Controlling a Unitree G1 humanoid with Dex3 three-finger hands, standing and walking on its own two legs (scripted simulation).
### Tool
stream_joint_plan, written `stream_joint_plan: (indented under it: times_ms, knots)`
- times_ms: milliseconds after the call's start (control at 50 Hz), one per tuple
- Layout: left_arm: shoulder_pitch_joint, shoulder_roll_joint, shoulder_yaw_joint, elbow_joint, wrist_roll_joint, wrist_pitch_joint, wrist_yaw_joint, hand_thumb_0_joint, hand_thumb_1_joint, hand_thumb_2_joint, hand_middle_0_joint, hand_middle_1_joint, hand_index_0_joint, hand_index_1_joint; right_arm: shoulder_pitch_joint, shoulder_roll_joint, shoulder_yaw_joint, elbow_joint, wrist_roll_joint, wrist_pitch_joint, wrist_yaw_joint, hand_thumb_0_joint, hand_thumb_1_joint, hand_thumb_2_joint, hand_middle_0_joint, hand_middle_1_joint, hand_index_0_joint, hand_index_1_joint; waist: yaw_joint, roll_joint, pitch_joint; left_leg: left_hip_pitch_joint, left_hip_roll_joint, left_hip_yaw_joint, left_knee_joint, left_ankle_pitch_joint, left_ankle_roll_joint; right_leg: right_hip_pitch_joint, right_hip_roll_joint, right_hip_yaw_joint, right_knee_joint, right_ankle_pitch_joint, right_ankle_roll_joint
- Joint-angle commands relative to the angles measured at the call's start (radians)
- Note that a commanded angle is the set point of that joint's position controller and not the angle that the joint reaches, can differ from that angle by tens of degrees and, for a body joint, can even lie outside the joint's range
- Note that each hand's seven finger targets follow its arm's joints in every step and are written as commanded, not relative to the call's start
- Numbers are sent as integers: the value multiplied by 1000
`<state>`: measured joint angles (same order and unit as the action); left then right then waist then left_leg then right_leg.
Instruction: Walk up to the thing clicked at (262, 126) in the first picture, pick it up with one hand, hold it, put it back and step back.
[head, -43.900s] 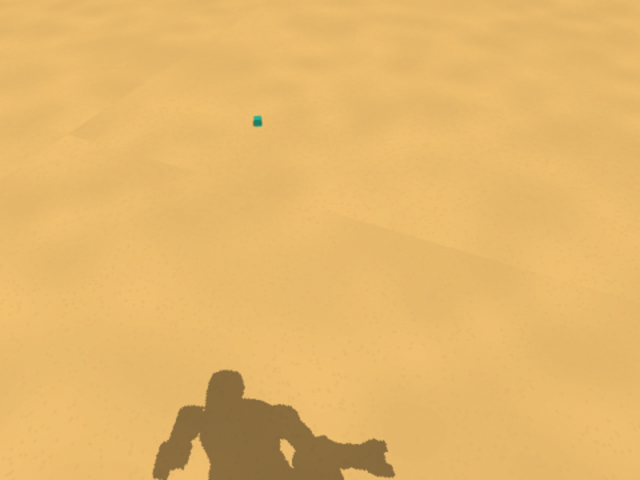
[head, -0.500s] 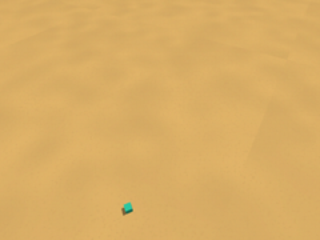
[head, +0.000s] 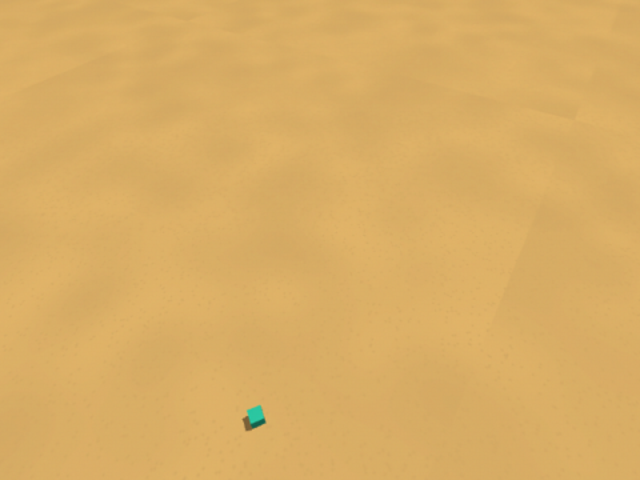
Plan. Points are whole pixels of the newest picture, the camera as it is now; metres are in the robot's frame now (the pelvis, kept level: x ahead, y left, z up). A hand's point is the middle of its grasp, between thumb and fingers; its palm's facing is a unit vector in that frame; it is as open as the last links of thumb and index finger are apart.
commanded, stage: stand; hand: left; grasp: from above
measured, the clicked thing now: (256, 416) +0.45 +0.22 -0.76
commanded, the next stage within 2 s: step back in 0.42 s
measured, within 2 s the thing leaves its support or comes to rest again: neither
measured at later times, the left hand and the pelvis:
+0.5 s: hand out of the picture +0.07 +0.25 -0.16, palm faces +0.02 -0.93 -0.35, open 7.4 cm; pelvis -0.01 +0.00 +0.00, yaw +0 degrees
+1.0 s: hand out of the picture +0.04 +0.32 -0.18, palm faces -0.08 -0.93 -0.36, open 7.4 cm; pelvis -0.08 +0.07 -0.02, yaw -3 degrees
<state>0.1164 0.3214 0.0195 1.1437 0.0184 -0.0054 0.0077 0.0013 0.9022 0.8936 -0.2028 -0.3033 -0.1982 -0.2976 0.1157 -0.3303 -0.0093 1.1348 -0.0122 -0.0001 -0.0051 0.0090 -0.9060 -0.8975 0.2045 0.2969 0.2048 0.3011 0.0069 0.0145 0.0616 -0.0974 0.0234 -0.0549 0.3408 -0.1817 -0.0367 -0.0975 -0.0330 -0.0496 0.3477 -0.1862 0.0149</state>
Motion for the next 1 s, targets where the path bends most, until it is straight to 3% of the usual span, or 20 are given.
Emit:
stream_joint_plan:
  times_ms: [0,60,200,380,400,440,460,500,520,600,640,660,680,700,720,740,800,820,900,980]
  knots:
    - [-39,215,41,-62,-2,-19,9,0,900,900,-200,-300,-200,-300,-37,-197,-38,-53,-3,-18,-10,0,-900,-900,200,300,200,300,1,-13,-38,-48,87,-61,-69,88,49,10,-93,80,-79,10,-26]
    - [-40,220,41,-63,-1,-19,7,0,900,900,-200,-300,-200,-300,-27,-198,-39,-50,-4,-16,-8,0,-900,-900,200,300,200,300,-1,-31,-9,-71,80,-59,-69,42,48,-9,-92,89,-97,-61,-27]
    - [-43,220,41,-74,-3,-26,8,0,900,900,-200,-300,-200,-300,-30,-200,-38,-60,-2,-23,-8,0,-900,-900,200,300,200,300,-7,-18,-82,-27,90,-53,-49,152,47,30,-103,91,-62,123,-30]
    - [-33,222,36,-77,-2,-23,6,0,900,900,-200,-300,-200,-300,-34,-209,-38,-57,-2,-20,-8,0,-900,-900,200,300,200,300,0,-13,-59,-30,92,-57,-59,130,44,11,-95,85,-67,74,-30]
    - [-29,302,92,-81,-26,-13,11,0,900,900,-200,-300,-200,-300,-77,-260,-49,-78,5,-3,-1,0,-900,-900,200,300,200,300,2,-28,48,-119,63,-53,78,253,64,-73,-93,112,-1,251,-42]
    - [-15,313,102,-111,-29,-9,17,0,900,900,-200,-300,-200,-300,-34,-227,-48,-98,17,6,-2,0,-900,-900,200,300,200,300,-9,-75,-9,-130,1,9,224,203,53,-51,-159,158,-4,372,-111]
    - [-15,325,109,-130,-26,-8,18,0,900,900,-200,-300,-200,-300,-23,-225,-50,-109,21,11,-2,0,-900,-900,200,300,200,300,-10,-94,-34,-136,-30,34,296,134,46,-48,-210,193,-6,417,-159]
    - [-65,327,114,-178,-11,-6,22,0,900,900,-200,-300,-200,-300,5,-224,-65,-127,14,29,1,0,-900,-900,200,300,200,300,-16,-182,-87,-191,-77,19,516,-284,57,-63,-316,271,-1,456,-258]
    - [-89,324,118,-205,-2,-3,23,0,900,900,-200,-300,-200,-300,36,-228,-69,-136,10,38,4,0,-900,-900,200,300,200,300,-29,-195,-94,-186,-62,-3,598,-343,67,-120,-335,264,10,425,-278]
    - [-161,302,110,-268,10,12,25,0,900,900,-200,-300,-200,-300,94,-231,-79,-164,18,42,12,0,-900,-900,200,300,200,300,-48,-216,-107,-187,-25,-6,473,-254,75,-132,-268,181,124,399,-207]
    - [-168,296,99,-290,-1,28,25,0,900,900,-200,-300,-200,-300,119,-229,-82,-165,3,29,7,0,-900,-900,200,300,200,300,-60,-181,-114,-148,-15,27,190,-26,70,-106,-211,151,241,336,-143]
    - [-125,262,92,-295,-12,39,21,0,900,900,-200,-300,-200,-300,83,-249,-88,-178,-8,20,2,0,-900,-900,200,300,200,300,-37,-41,-103,-117,33,-32,65,237,67,-129,-124,99,328,237,-101]
    - [-115,221,86,-306,-25,46,22,0,900,900,-200,-300,-200,-300,76,-314,-106,-186,-25,16,-3,0,-900,-900,200,300,200,300,-29,130,-105,-60,162,-228,46,520,100,-237,23,66,483,30,-58]
    - [-107,198,83,-308,-26,56,29,0,900,900,-200,-300,-200,-300,78,-353,-114,-198,-32,11,-6,0,-900,-900,200,300,200,300,-28,180,-96,27,234,-334,41,648,156,-391,137,135,590,-405,-53]
    - [-72,211,83,-299,-18,62,37,0,900,900,-200,-300,-200,-300,73,-369,-115,-208,-25,8,-10,0,-900,-900,200,300,200,300,-31,136,-106,-11,279,-320,73,703,200,-376,131,210,699,-468,-49]
    - [-70,214,84,-295,-14,62,44,0,900,900,-200,-300,-200,-300,59,-375,-119,-228,-23,8,-14,0,-900,-900,200,300,200,300,-47,183,-110,-47,295,-374,43,649,184,-380,140,244,759,-465,-47]
    - [-33,244,89,-283,-30,68,41,0,900,900,-200,-300,-200,-300,-43,-291,-100,-260,-31,9,-31,0,-900,-900,200,300,200,300,16,152,-104,21,148,-145,87,584,89,-426,129,277,797,-287,-48]
    - [5,242,87,-283,-27,67,38,0,900,900,-200,-300,-200,-300,-43,-274,-99,-267,-23,7,-37,0,-900,-900,200,300,200,300,28,141,-127,85,139,-122,106,563,83,-441,124,251,783,-244,-45]
    - [-20,231,90,-309,-11,51,32,0,900,900,-200,-300,-200,-300,53,-247,-103,-272,-9,9,-47,0,-900,-900,200,300,200,300,-33,107,-133,196,155,-122,146,610,113,-424,103,192,629,-260,3]
    - [-21,229,93,-323,-6,43,30,0,900,900,-200,-300,-200,-300,63,-266,-113,-289,-9,16,-42,0,-900,-900,200,300,200,300,-52,103,-117,154,208,-150,147,535,188,-327,62,139,416,-272,-5]
